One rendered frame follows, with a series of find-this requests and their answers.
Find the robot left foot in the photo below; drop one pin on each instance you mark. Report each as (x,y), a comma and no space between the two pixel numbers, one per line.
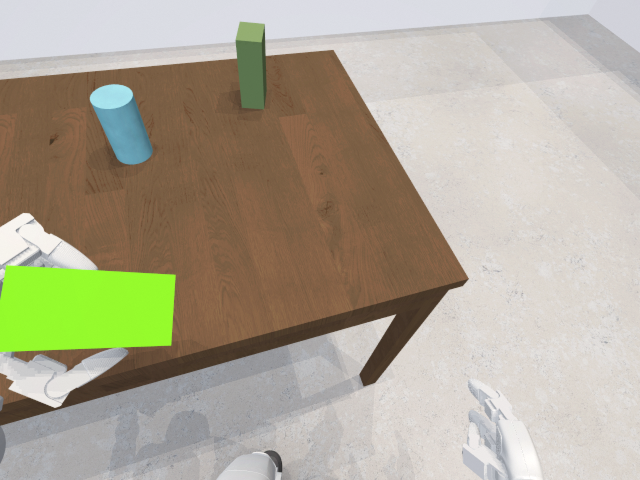
(276,459)

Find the table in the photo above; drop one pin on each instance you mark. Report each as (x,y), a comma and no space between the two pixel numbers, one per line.
(281,224)

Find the left robot shin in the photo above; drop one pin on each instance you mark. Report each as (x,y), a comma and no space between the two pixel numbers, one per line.
(263,454)

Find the left robot hand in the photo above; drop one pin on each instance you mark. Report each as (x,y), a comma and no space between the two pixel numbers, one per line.
(23,242)

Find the sponge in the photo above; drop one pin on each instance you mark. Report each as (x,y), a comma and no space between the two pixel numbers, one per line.
(57,309)

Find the right robot hand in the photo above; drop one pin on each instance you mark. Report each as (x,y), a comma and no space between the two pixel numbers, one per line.
(508,452)

